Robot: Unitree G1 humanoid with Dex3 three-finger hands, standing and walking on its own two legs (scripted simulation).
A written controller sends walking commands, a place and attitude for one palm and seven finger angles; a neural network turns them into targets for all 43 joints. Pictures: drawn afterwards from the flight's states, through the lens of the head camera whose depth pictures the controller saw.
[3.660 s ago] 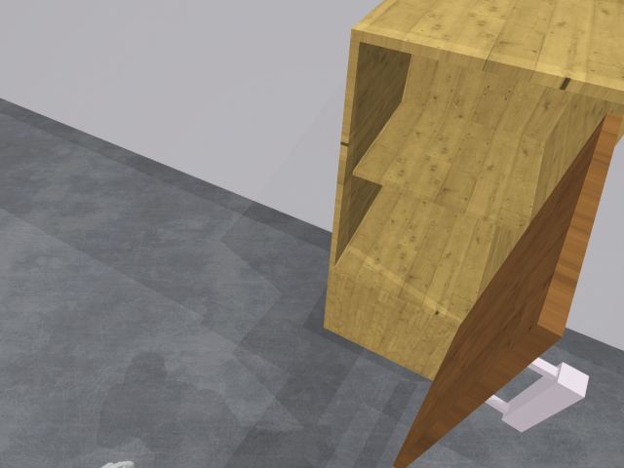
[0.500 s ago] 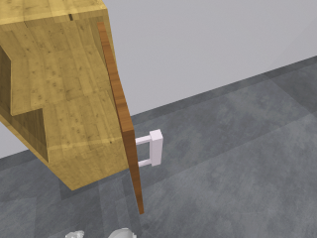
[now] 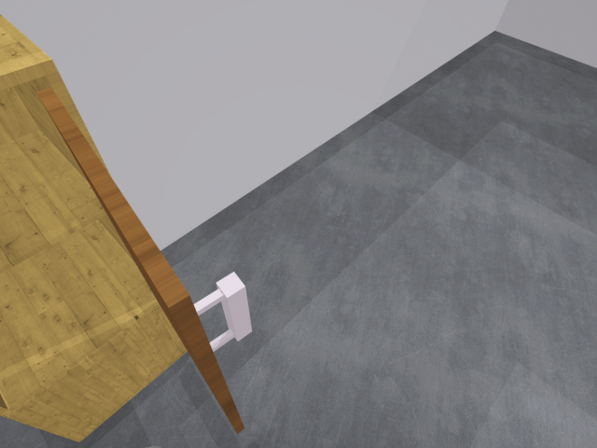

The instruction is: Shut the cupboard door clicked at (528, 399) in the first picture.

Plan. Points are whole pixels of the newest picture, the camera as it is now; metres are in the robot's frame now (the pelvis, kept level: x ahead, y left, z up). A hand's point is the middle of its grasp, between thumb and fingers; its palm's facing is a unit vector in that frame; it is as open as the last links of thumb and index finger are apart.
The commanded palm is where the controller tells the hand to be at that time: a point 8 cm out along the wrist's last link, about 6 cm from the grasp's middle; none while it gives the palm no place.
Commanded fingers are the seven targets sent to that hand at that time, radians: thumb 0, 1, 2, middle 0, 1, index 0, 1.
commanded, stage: walk to a spot facing it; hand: left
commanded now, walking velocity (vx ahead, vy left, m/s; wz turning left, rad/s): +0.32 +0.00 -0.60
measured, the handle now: (221, 319) +0.27 +0.11 +0.04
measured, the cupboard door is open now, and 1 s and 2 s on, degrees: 83 101 100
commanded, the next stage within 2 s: none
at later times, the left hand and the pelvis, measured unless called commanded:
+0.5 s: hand (194, 434) +0.17 +0.16 -0.19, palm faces -0.14 -0.98 -0.16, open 7.4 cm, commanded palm none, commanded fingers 0.00 0.90 0.90 -0.20 -0.30 -0.20 -0.30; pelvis +0.13 -0.03 +0.00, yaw -11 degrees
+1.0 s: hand (229, 364) +0.27 +0.12 -0.16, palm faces -0.20 -0.95 -0.24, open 7.4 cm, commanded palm none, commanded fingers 0.00 0.90 0.90 -0.20 -0.30 -0.20 -0.30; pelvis +0.13 -0.04 -0.01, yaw -11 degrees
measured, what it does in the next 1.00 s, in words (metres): walks ahead: right foot, then left foot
